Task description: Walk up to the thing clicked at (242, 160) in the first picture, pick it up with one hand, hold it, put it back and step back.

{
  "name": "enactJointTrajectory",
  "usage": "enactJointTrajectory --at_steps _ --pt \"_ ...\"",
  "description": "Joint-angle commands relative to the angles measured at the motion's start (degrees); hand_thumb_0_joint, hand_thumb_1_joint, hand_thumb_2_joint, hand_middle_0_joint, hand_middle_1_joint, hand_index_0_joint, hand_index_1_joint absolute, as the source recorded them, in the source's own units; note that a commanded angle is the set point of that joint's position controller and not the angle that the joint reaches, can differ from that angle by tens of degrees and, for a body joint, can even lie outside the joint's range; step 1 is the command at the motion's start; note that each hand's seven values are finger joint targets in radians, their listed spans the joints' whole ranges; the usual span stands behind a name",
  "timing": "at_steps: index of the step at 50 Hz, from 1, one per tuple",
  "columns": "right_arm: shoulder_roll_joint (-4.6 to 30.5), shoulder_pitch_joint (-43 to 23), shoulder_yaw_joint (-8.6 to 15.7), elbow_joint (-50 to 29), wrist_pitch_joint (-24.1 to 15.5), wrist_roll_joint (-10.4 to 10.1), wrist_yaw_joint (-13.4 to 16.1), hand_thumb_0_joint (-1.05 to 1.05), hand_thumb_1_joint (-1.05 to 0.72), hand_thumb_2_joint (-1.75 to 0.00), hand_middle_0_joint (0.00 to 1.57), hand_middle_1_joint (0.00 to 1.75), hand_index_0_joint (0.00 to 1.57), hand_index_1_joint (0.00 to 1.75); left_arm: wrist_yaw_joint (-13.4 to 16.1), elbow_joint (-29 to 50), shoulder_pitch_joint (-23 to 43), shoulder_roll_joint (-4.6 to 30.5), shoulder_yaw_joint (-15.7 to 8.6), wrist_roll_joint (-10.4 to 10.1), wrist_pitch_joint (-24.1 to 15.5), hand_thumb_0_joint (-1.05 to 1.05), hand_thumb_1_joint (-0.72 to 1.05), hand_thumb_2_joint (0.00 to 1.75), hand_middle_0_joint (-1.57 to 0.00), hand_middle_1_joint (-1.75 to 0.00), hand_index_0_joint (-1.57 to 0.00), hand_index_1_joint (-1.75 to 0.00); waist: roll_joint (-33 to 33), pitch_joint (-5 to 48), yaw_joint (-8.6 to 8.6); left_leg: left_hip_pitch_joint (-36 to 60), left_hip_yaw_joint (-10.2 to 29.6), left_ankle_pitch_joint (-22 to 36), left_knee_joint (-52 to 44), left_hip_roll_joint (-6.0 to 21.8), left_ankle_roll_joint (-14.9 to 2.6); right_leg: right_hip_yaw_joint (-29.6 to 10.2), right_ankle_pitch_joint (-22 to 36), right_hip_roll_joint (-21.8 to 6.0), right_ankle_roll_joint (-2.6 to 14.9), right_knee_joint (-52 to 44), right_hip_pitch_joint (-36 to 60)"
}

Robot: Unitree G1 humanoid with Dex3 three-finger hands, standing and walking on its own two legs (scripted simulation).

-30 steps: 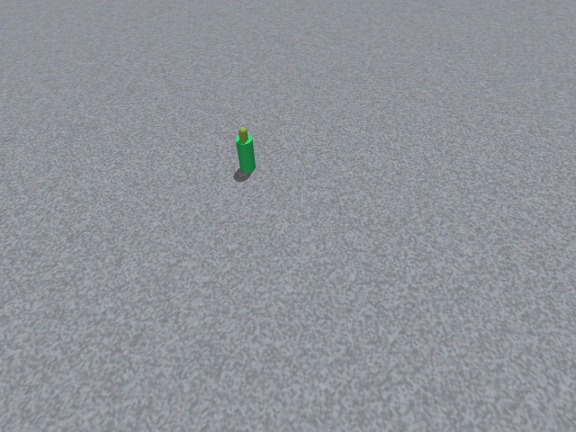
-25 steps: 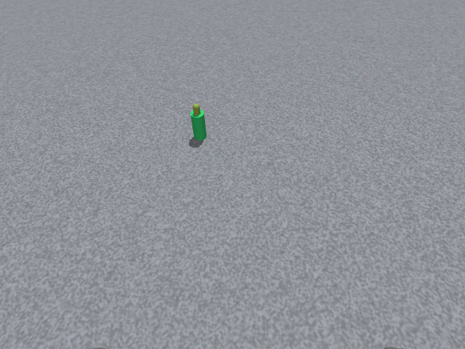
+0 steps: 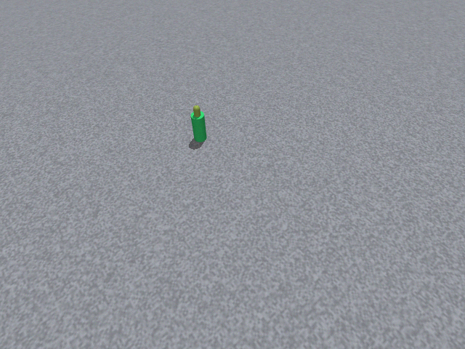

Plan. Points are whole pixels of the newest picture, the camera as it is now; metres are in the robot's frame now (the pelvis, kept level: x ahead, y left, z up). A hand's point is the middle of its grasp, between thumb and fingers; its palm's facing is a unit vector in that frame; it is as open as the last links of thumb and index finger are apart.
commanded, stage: stand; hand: left
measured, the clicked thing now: (198, 122) +1.40 +0.24 -0.66
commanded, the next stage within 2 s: walk up in 0.52 s
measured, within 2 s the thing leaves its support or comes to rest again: neither
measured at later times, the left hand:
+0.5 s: hand out of the picture +0.07 +0.25 -0.16, palm faces -0.03 -0.94 -0.34, open 7.4 cm
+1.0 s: hand out of the picture +0.14 +0.35 -0.17, palm faces -0.02 -0.94 -0.34, open 7.4 cm
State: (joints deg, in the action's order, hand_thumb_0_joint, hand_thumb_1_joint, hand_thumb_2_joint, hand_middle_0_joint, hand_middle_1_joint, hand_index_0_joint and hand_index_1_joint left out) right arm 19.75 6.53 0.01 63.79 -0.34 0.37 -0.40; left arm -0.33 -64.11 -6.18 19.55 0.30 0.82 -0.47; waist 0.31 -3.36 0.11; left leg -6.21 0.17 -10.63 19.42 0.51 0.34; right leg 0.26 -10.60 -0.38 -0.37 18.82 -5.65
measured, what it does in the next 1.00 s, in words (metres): walks ahead: left foot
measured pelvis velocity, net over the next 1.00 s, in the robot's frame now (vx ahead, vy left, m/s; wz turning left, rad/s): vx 0.11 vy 0.06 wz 0.02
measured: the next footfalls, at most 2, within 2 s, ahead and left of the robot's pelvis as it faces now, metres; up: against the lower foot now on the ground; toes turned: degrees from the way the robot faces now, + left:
left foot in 0.82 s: +0.16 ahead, +0.17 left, +0.00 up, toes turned +7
right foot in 1.30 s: +0.44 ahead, -0.08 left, +0.00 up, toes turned -4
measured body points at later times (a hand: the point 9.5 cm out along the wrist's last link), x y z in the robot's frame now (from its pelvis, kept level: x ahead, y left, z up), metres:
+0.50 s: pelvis +0.00 +0.00 +0.00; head +0.01 +0.00 +0.45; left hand +0.07 +0.30 -0.13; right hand +0.07 -0.30 -0.13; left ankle +0.00 +0.12 -0.75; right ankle +0.00 -0.12 -0.75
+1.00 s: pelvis +0.11 +0.06 -0.01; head +0.11 +0.09 +0.44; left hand +0.14 +0.40 -0.14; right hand +0.18 -0.27 -0.10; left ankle +0.12 +0.17 -0.75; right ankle +0.11 -0.08 -0.69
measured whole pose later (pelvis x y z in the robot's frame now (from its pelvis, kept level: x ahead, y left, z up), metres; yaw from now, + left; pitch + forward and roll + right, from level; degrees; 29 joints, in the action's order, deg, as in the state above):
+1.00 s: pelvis +0.11 +0.06 -0.01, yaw +1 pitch -3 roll +0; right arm 22.9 15.3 4.8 53.6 -4.5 0.9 -3.3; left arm -3.9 -57.4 -16.5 26.5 -3.1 1.2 -1.3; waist -3.9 -3.2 0.1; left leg -10.8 -5.5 -15.1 29.0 0.6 -1.7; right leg -3.7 -20.5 -1.1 2.1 58.3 -22.8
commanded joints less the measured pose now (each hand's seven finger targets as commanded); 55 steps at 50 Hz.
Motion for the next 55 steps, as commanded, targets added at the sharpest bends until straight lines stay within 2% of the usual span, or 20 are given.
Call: enactJointTrajectory --at_steps 1,25,26,27,28,30,31,32,33,35,37,39,41,42,43,44,46,48,52,55 --pt "12.03 -2.10 1.95 -3.18 -1.51 0.08 0.97 0.00 -0.90 -0.90 0.20 0.30 0.20 0.30 0.84 3.44 2.15 12.29 -2.52 -0.40 -1.40 0.00 0.90 0.90 -0.20 -0.30 -0.20 -0.30 -0.43 4.22 -0.17 0.17 5.43 7.44 -3.15 6.52 -1.92 -5.32 7.21 -6.89 1.81 -2.92 -0.20" --pt "12.23 -2.09 1.94 -3.12 -1.55 0.08 0.89 0.00 -0.90 -0.90 0.20 0.30 0.20 0.30 0.90 3.59 1.46 12.85 -2.48 -0.29 -1.43 0.00 0.90 0.90 -0.20 -0.30 -0.20 -0.30 -0.50 3.96 -0.10 0.66 5.98 7.94 -3.63 6.59 -1.83 -5.09 6.78 -6.92 1.68 -3.03 -0.63" --pt "17.86 2.10 5.88 -5.83 -2.37 0.79 -0.82 0.00 -0.90 -0.90 0.20 0.30 0.20 0.30 -0.99 6.31 -1.82 18.45 -6.36 0.85 -2.31 0.00 0.90 0.90 -0.20 -0.30 -0.20 -0.30 -0.84 9.81 -0.26 0.60 7.43 -23.46 1.20 4.85 -6.60 -3.85 -22.39 -3.96 3.83 2.57 0.74" --pt "18.48 1.68 6.40 -5.73 -2.36 1.31 -1.47 0.00 -0.90 -0.90 0.20 0.30 0.20 0.30 -1.53 5.89 -2.21 18.08 -6.58 1.48 -2.45 0.00 0.90 0.90 -0.20 -0.30 -0.20 -0.30 0.74 5.74 -0.76 -5.57 9.83 -31.65 1.60 6.12 -7.82 -6.10 -29.79 -5.26 4.98 4.60 -3.07" --pt "17.91 -0.26 6.58 -7.14 -2.38 1.43 -1.83 0.00 -0.90 -0.90 0.20 0.30 0.20 0.30 -1.98 6.95 -2.08 17.44 -6.88 1.66 -2.64 0.00 0.90 0.90 -0.20 -0.30 -0.20 -0.30 1.16 1.33 -1.51 -10.30 11.18 -31.95 2.68 6.53 -8.24 -8.21 -31.40 -6.45 6.00 5.65 -6.69" --pt "14.84 -3.27 6.40 -9.90 -2.98 1.56 -2.30 0.00 -0.90 -0.90 0.20 0.30 0.20 0.30 -2.29 7.65 -5.42 16.89 -7.29 1.49 -3.28 0.00 0.90 0.90 -0.20 -0.30 -0.20 -0.30 -1.75 -2.79 -3.85 -19.07 9.14 -21.49 8.61 5.32 -6.76 -14.43 -27.64 -10.00 8.59 2.15 -3.04" --pt "13.71 -5.86 6.28 -11.13 -3.28 1.26 -2.39 0.00 -0.90 -0.90 0.20 0.30 0.20 0.30 -2.13 6.82 -8.63 18.67 -7.86 1.38 -3.62 0.00 0.90 0.90 -0.20 -0.30 -0.20 -0.30 -5.85 -3.08 -5.77 -26.37 3.44 -15.71 14.74 1.77 -4.40 -19.93 -28.93 -13.55 10.81 -3.89 4.80" --pt "12.88 -8.10 6.09 -12.43 -3.39 1.42 -2.33 0.00 -0.90 -0.90 0.20 0.30 0.20 0.30 -1.93 6.71 -12.04 21.29 -8.75 1.79 -3.91 0.00 0.90 0.90 -0.20 -0.30 -0.20 -0.30 -10.23 -3.14 -8.06 -35.56 -0.28 -17.03 23.76 0.39 -2.96 -28.36 -29.16 -20.59 14.53 -10.98 12.05" --pt "13.78 -7.68 6.30 -12.85 -3.41 1.61 -2.19 0.00 -0.90 -0.90 0.20 0.30 0.20 0.30 -1.88 8.20 -10.53 22.84 -9.18 1.83 -4.12 0.00 0.90 0.90 -0.20 -0.30 -0.20 -0.30 -8.35 -3.88 -7.34 -37.58 3.09 -18.04 27.30 2.87 -2.46 -31.66 -30.22 -24.23 16.49 -13.11 11.36" --pt "15.67 -3.14 6.86 -12.08 -3.62 1.15 -3.16 0.00 -0.90 -0.90 0.20 0.30 0.20 0.30 -2.02 11.14 -4.91 21.45 -8.81 1.86 -4.27 0.00 0.90 0.90 -0.20 -0.30 -0.20 -0.30 -6.79 -3.52 -3.36 -31.28 4.15 -16.65 25.77 5.50 -2.08 -24.82 -29.22 -20.52 15.40 -11.95 6.66" --pt "15.38 -0.57 7.21 -11.88 -4.07 1.23 -3.79 0.00 -0.90 -0.90 0.20 0.30 0.20 0.30 -2.31 12.75 -2.67 21.01 -8.49 1.72 -4.11 0.00 0.90 0.90 -0.20 -0.30 -0.20 -0.30 -10.06 -3.23 -1.94 -22.57 2.77 -15.65 19.49 5.83 -1.81 -15.99 -22.85 -17.02 12.63 -9.66 1.14" --pt "14.87 3.40 7.82 -10.90 -4.20 1.45 -4.04 0.00 -0.90 -0.90 0.20 0.30 0.20 0.30 -2.87 14.35 -0.48 20.66 -7.93 1.37 -3.82 0.00 0.90 0.90 -0.20 -0.30 -0.20 -0.30 -9.59 -2.21 0.50 -11.15 -1.24 -7.83 13.62 3.77 -1.27 -8.79 -19.92 -13.55 10.34 -6.10 -7.11" --pt "16.24 13.83 9.41 -7.99 -4.26 1.84 -3.30 0.00 -0.90 -0.90 0.20 0.30 0.20 0.30 -3.37 15.42 0.42 17.66 -6.89 1.07 -3.39 0.00 0.90 0.90 -0.20 -0.30 -0.20 -0.30 -1.32 2.09 6.22 9.54 -4.65 -1.72 8.91 -0.07 -1.23 -0.09 -16.94 -7.00 7.62 7.76 -19.91" --pt "19.78 20.84 11.01 -6.66 -4.45 2.37 -2.39 0.00 -0.90 -0.90 0.20 0.30 0.20 0.30 -3.52 15.55 -2.36 13.91 -5.74 1.13 -3.07 0.00 0.90 0.90 -0.20 -0.30 -0.20 -0.30 11.84 5.89 9.30 20.81 4.41 -14.14 3.81 4.31 -3.56 4.65 -18.14 -1.80 5.85 26.67 -30.02" --pt "25.96 23.08 11.56 -8.10 -5.13 2.95 -1.91 0.00 -0.90 -0.90 0.20 0.30 0.20 0.30 -3.04 16.63 -3.15 10.91 -5.10 0.40 -3.16 0.00 0.90 0.90 -0.20 -0.30 -0.20 -0.30 20.92 5.67 9.42 18.38 37.27 -38.23 -10.49 20.54 -9.22 -0.02 -24.49 6.19 3.75 43.10 -39.94" --pt "26.26 16.52 11.45 -10.82 -5.00 0.76 -2.04 0.00 -0.90 -0.90 0.20 0.30 0.20 0.30 -2.47 16.27 -1.98 17.45 -5.98 0.80 -3.17 0.00 0.90 0.90 -0.20 -0.30 -0.20 -0.30 9.70 2.47 7.05 9.20 41.83 -40.31 -13.10 24.39 -13.90 -8.61 -21.51 0.88 4.29 46.11 -36.06" --pt "21.50 9.44 9.25 -13.09 -5.28 0.29 -1.70 0.00 -0.90 -0.90 0.20 0.30 0.20 0.30 -2.61 13.00 -7.02 17.86 -5.79 -0.72 -3.27 0.00 0.90 0.90 -0.20 -0.30 -0.20 -0.30 3.18 -1.11 1.62 5.04 25.20 -26.85 -8.48 19.38 -11.59 -9.92 -11.66 -2.63 3.68 45.46 -34.44" --pt "19.15 8.18 8.19 -14.11 -5.75 -0.05 -1.48 0.00 -0.90 -0.90 0.20 0.30 0.20 0.30 -2.96 11.25 -9.96 18.69 -5.96 -0.43 -3.31 0.00 0.90 0.90 -0.20 -0.30 -0.20 -0.30 5.86 -2.18 0.39 0.17 15.85 -18.89 -9.56 16.10 -9.62 -7.84 -7.25 -4.67 2.08 39.69 -29.97" --pt "18.99 9.62 8.08 -15.08 -6.37 0.10 -1.78 0.00 -0.90 -0.90 0.20 0.30 0.20 0.30 -4.40 13.51 -6.11 17.26 -6.17 0.10 -2.86 0.00 0.90 0.90 -0.20 -0.30 -0.20 -0.30 6.61 -4.78 1.11 -1.28 9.18 -12.77 -12.17 16.20 -12.51 -4.49 -3.41 -6.12 -0.42 31.24 -29.33" --pt "19.21 10.38 8.00 -15.69 -6.38 -0.08 -2.01 0.00 -0.90 -0.90 0.20 0.30 0.20 0.30 -5.31 15.66 -2.35 15.98 -5.99 0.30 -2.86 0.00 0.90 0.90 -0.20 -0.30 -0.20 -0.30 6.54 -5.09 1.80 0.66 4.59 -7.43 -11.43 14.38 -11.93 -1.06 1.98 -6.70 0.33 23.41 -28.49"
